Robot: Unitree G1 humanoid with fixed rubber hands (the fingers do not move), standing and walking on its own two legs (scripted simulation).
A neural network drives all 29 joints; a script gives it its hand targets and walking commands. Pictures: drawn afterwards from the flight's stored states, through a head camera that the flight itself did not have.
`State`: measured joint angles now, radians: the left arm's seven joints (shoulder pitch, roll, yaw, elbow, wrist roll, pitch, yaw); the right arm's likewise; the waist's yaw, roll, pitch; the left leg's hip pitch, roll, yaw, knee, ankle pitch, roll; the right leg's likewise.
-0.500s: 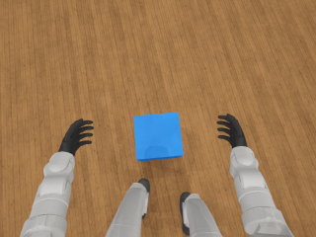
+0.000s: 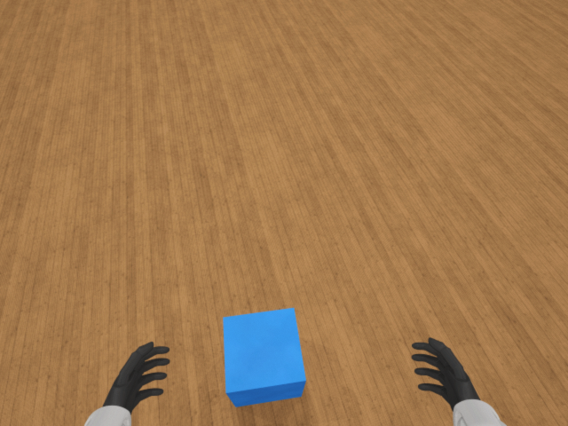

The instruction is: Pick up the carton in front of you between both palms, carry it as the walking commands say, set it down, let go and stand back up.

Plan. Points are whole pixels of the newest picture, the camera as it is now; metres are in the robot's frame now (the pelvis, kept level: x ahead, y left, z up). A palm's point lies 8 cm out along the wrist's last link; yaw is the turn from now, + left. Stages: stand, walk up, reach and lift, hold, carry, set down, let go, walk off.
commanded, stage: let go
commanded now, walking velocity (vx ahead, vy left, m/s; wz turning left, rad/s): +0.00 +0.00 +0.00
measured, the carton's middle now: (264, 358) +0.35 +0.07 -0.65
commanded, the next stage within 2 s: stand in 0.36 s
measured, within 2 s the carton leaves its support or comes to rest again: neither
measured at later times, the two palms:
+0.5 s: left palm (92, 410) +0.15 +0.28 -0.08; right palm (469, 418) +0.14 -0.25 -0.08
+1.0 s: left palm out of the picture +0.07 +0.31 -0.11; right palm out of the picture +0.09 -0.24 -0.10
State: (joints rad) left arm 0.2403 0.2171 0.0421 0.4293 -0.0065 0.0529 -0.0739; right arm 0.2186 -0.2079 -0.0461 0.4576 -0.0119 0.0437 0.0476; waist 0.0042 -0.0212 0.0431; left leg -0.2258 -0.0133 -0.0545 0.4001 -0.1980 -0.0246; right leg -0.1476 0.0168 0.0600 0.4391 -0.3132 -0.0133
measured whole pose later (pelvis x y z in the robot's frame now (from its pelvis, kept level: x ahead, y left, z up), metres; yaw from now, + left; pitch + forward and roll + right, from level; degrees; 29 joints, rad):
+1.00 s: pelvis -0.01 +0.03 -0.01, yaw +1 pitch -3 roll -1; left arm 0.26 0.31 0.05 0.77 0.02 0.00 0.03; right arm 0.20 -0.27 -0.06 0.84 -0.03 -0.02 -0.03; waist 0.00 -0.03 0.04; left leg -0.23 -0.04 -0.05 0.52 -0.25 0.02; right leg -0.10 -0.01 0.04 0.47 -0.32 0.03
